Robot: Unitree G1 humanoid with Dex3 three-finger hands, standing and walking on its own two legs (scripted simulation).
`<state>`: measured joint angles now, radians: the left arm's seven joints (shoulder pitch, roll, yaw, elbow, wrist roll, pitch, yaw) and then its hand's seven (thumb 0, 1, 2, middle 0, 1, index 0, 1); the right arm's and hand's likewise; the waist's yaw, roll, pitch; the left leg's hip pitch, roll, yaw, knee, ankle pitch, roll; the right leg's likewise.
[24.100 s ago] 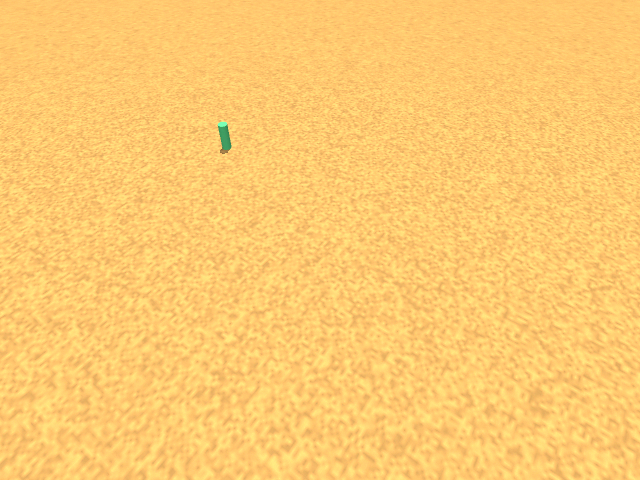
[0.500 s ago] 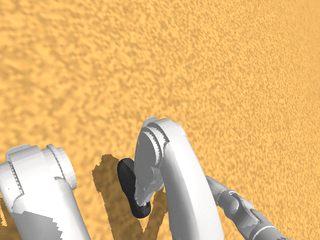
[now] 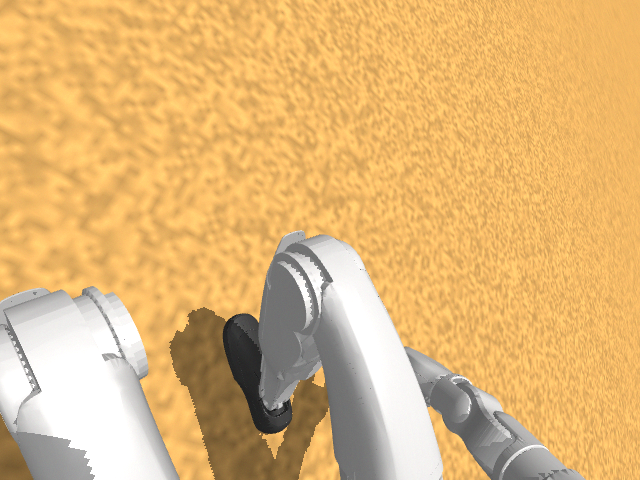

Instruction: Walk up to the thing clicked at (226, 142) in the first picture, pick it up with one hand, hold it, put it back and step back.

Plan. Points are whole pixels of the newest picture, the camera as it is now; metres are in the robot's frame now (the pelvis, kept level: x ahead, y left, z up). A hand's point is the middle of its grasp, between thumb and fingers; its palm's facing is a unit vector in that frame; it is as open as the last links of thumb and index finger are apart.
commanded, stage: open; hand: left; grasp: from the side
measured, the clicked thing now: out of the picture +0.44 +0.28 -0.21
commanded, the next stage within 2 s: withdraw in 0.30 s
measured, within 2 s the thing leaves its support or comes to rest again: rests again in 0.08 s
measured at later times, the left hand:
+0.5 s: hand out of the picture +0.44 +0.28 -0.17, palm faces +0.30 -0.95 +0.02, open 14.4 cm
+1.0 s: hand out of the picture +0.39 +0.36 -0.09, palm faces +0.27 -0.94 -0.19, open 17.3 cm
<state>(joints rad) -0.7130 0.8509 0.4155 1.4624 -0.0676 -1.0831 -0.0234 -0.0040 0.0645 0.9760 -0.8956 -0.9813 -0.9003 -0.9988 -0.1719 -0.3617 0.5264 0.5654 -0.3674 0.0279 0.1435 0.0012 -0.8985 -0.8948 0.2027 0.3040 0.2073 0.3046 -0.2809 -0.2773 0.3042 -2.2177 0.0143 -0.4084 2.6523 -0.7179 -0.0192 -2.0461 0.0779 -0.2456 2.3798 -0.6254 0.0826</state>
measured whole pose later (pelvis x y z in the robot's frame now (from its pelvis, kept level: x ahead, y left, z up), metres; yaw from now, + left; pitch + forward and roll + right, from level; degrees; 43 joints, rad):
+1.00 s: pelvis +0.00 +0.00 +0.03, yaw +3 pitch +22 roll -15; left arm -0.59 0.77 0.44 1.07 0.03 -0.64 -0.17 -0.01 -0.53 0.08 -0.08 -0.05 -0.07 -0.05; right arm -0.01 -0.30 0.25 0.59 -0.16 0.10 0.11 0.00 -0.93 -0.91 0.20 0.31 0.21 0.31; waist -0.16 -0.13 0.07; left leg -2.25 0.04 -0.26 2.51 -0.68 0.02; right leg -2.10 0.04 -0.16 2.32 -0.63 0.04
